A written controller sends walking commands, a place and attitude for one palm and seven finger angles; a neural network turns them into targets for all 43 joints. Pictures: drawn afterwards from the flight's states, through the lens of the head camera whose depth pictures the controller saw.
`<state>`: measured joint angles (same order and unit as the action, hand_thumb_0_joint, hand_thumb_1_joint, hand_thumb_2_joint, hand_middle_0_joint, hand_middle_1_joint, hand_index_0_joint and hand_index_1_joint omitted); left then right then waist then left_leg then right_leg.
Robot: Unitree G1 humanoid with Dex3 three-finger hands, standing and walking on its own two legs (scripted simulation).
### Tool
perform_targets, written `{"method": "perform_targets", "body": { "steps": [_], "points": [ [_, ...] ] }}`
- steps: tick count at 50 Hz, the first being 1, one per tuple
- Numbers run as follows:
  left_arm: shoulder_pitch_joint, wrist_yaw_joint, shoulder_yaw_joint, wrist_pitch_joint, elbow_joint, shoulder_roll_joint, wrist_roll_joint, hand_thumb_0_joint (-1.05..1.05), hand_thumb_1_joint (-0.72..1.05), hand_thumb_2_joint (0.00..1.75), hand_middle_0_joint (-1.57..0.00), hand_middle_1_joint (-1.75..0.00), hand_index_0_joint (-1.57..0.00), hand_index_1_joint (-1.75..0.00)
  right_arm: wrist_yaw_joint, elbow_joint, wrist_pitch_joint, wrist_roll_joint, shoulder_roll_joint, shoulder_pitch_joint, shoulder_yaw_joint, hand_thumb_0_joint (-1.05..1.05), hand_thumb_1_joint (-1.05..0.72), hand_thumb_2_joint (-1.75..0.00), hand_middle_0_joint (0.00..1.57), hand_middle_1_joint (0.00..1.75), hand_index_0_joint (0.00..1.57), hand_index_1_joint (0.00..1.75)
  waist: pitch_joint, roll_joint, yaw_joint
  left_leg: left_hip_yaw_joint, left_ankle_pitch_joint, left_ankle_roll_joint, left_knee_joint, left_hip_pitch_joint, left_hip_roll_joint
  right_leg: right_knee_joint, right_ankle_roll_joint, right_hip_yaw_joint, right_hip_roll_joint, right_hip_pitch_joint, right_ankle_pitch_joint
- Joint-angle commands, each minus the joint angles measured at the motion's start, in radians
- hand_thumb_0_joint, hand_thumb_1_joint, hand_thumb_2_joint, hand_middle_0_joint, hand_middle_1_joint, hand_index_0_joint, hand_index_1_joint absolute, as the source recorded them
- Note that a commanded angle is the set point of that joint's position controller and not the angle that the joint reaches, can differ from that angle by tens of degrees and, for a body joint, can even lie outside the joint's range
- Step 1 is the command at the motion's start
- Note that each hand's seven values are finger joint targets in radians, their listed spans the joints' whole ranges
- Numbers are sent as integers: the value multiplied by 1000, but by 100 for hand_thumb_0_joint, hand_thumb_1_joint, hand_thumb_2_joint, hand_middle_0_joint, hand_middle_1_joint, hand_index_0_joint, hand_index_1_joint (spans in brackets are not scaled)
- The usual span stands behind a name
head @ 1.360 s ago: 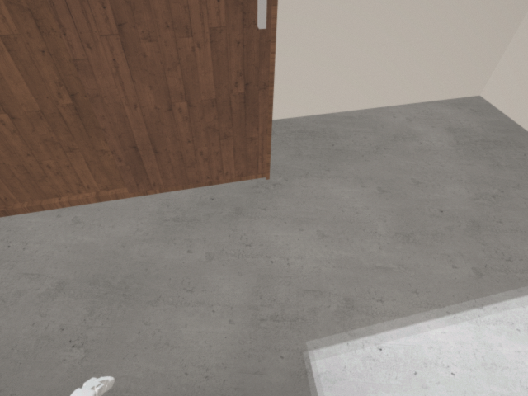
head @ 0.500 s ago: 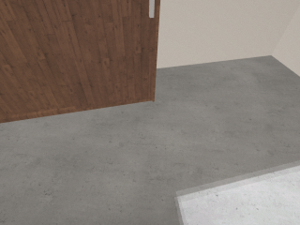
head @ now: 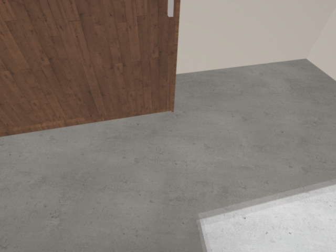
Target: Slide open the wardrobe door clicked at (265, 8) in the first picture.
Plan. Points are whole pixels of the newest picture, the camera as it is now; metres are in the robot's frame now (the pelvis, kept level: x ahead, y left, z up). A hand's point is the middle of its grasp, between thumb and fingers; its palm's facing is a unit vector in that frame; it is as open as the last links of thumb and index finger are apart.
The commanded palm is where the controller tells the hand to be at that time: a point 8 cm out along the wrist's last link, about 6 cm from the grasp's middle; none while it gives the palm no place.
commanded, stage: look at it before walking up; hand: right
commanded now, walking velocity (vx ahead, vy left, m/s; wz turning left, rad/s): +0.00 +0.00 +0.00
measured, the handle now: out of the picture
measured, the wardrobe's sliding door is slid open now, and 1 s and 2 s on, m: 0.00 0.00 0.00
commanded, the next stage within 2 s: walk to a spot facing it in 0.08 s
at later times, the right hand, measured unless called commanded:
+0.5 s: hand out of the picture +0.03 -0.22 -0.20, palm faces +0.07 +0.98 -0.17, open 7.4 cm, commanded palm none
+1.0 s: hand (228, 185) +0.38 -0.19 -0.19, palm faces +0.00 +0.98 -0.17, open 7.4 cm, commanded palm none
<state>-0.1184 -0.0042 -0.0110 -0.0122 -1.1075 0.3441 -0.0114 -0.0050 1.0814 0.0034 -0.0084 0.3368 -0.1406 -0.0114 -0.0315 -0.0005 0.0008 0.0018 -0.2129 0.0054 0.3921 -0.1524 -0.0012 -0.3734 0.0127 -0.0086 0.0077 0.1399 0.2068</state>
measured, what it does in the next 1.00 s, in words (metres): walks ahead: left foot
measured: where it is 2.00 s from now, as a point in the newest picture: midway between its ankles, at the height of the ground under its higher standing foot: (180, 204)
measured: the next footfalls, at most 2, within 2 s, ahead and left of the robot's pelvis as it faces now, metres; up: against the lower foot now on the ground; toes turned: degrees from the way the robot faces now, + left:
left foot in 0.96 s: +0.41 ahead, +0.06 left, +0.00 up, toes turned +6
right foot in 1.48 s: +0.60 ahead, -0.18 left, +0.00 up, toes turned -17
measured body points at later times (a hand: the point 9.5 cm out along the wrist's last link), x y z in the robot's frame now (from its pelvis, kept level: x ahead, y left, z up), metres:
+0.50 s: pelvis +0.06 -0.03 -0.01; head +0.04 -0.06 +0.43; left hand +0.07 +0.23 -0.15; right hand +0.03 -0.27 -0.18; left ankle +0.00 +0.11 -0.74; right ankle +0.04 -0.12 -0.75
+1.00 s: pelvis +0.27 -0.02 -0.04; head +0.30 -0.01 +0.41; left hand +0.12 +0.16 -0.18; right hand +0.38 -0.24 -0.18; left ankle +0.38 +0.06 -0.75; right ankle +0.06 -0.12 -0.71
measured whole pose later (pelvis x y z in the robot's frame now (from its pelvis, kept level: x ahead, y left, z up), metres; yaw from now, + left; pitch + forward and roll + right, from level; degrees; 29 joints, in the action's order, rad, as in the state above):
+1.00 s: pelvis +0.27 -0.02 -0.04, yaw -1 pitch -1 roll +0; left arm -0.54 0.02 0.01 -0.06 -1.23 0.08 -0.01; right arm -0.02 1.00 0.07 -0.03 0.16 -0.11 0.05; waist -0.08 -0.01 0.05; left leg -0.16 -0.16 0.09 0.66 -0.46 0.01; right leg -0.76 -0.02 0.09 0.03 -0.03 0.53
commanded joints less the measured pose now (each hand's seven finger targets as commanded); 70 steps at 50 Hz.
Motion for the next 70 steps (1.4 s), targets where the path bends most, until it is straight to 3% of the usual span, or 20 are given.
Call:
{"method": "perform_targets", "body": {
  "steps": [1,9,11,17,20,22,23,24,25,29,33,42,46,47,48,49,52,57,66,70],
  "points": [
    [54,17,44,-23,59,202,3,0,90,90,-20,-30,-20,-30,16,-63,26,-3,210,42,47,0,-90,-90,20,30,20,30,64,5,-4,102,153,27,-67,17,122,58,-36,-90,108,-9,-148],
    [56,19,43,-24,61,202,4,0,90,90,-20,-30,-20,-30,17,-64,28,-2,212,40,48,0,-90,-90,20,30,20,30,79,3,-6,98,205,27,-64,36,125,55,-35,-83,112,-26,-191],
    [-13,12,11,-4,32,67,-4,0,90,90,-20,-30,-20,-30,22,-32,8,-3,86,-38,22,0,-90,-90,20,30,20,30,87,23,-7,95,11,9,-70,41,120,31,-16,-59,94,-8,-46],
    [-28,-1,30,5,77,45,-15,0,90,90,-20,-30,-20,-30,11,-36,2,-16,156,-183,67,0,-90,-90,20,30,20,30,-90,204,-54,348,-510,145,-255,24,287,-298,-17,42,24,321,277],
    [-73,-8,39,-14,90,11,-8,0,90,90,-20,-30,-20,-30,11,-52,25,-19,130,-174,77,0,-90,-90,20,30,20,30,-98,123,-17,263,-319,172,-197,0,293,-275,-26,56,56,281,231],
    [-188,-9,40,-25,56,-25,-4,0,90,90,-20,-30,-20,-30,8,-63,27,-13,97,-138,75,0,-90,-90,20,30,20,30,-73,68,36,132,-269,128,-94,-131,222,-109,-29,98,32,52,126],
    [-287,-2,46,-33,26,-13,-3,0,90,90,-20,-30,-20,-30,6,-69,24,-10,56,-129,69,0,-90,-90,20,30,20,30,-59,-20,71,57,-253,91,42,-221,152,-27,-35,44,47,-75,138],
    [-397,9,71,-42,-6,67,-15,0,90,90,-20,-30,-20,-30,-1,-90,21,-2,-13,-130,56,0,-90,-90,20,30,20,30,-53,-271,105,-59,-254,32,338,-391,31,117,-102,-257,227,-174,309],
    [-479,20,82,-43,-18,109,-17,0,90,90,-20,-30,-20,-30,0,-130,29,-7,-40,-77,48,0,-90,-90,20,30,20,30,-90,-319,117,-77,-364,13,556,-533,-10,249,-173,-488,380,-182,344],
    [-389,31,48,-68,5,-29,-6,0,90,90,-20,-30,-20,-30,-13,-90,37,-23,-52,-78,64,0,-90,-90,20,30,20,30,-147,-36,45,6,-125,14,741,-554,114,223,-185,-299,320,-100,20],
    [-433,44,43,-90,-29,-75,3,0,90,90,-20,-30,-20,-30,-18,-71,25,-20,-103,-115,64,0,-90,-90,20,30,20,30,-92,-87,16,-43,-22,-13,734,-553,111,191,-162,-97,245,-157,-311],
    [-509,53,47,-86,-95,-115,-8,0,90,90,-20,-30,-20,-30,-22,-139,32,-7,-150,87,61,0,-90,-90,20,30,20,30,-155,-141,50,-158,58,23,315,-435,49,174,-148,35,216,-166,-560],
    [-456,53,64,-82,-85,-64,-3,0,90,90,-20,-30,-20,-30,-10,-76,48,-18,-103,-148,81,0,-90,-90,20,30,20,30,-10,-122,-64,-170,30,81,214,-119,-19,-136,-123,75,228,-183,-873],
    [-438,49,66,-80,-72,-66,-1,0,90,90,-20,-30,-20,-30,-4,-36,60,-24,-59,-302,98,0,-90,-90,20,30,20,30,75,-61,-136,-116,78,102,147,123,9,-357,-94,81,202,-60,-744],
    [-474,33,60,-82,-51,-114,13,0,90,90,-20,-30,-20,-30,10,-6,72,-34,37,-430,124,0,-90,-90,20,30,20,30,198,129,-168,193,54,183,99,379,259,-693,-60,120,85,199,-300],
    [-498,33,54,-81,-28,-154,16,0,90,90,-20,-30,-20,-30,15,10,68,-14,104,-453,135,0,-90,-90,20,30,20,30,258,250,-118,588,62,275,-50,411,480,-1029,-42,61,-27,384,322],
    [-315,20,71,-63,6,-158,1,0,90,90,-20,-30,-20,-30,20,-45,64,-3,-25,-218,103,0,-90,-90,20,30,20,30,-19,17,-50,362,-195,200,-182,-1,393,-1047,-65,-26,116,432,129],
    [-349,7,70,-3,3,-213,-17,0,90,90,-20,-30,-20,-30,22,-39,87,-20,-124,-178,67,0,-90,-90,20,30,20,30,-88,79,51,22,-25,121,-236,-244,266,-861,-18,11,142,373,11],
    [-23,-29,60,-15,146,-177,-11,0,90,90,-20,-30,-20,-30,27,-13,97,-15,-69,-298,63,0,-90,-90,20,30,20,30,-90,66,-25,-115,361,123,-171,42,280,-419,3,99,126,480,-78],
    [-7,-19,53,-31,145,-177,-13,0,90,90,-20,-30,-20,-30,34,18,86,-17,-63,-354,57,0,-90,-90,20,30,20,30,-51,81,-35,-109,678,112,-35,134,282,-267,-30,148,63,331,-33]
  ]
}}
